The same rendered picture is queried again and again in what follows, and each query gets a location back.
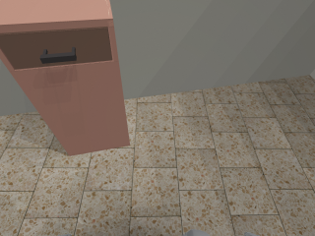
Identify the cabinet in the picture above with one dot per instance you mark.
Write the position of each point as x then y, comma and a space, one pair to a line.
82, 104

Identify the drawer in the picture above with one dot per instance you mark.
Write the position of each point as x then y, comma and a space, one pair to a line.
23, 48

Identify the handle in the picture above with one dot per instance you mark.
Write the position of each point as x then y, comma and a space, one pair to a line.
58, 57

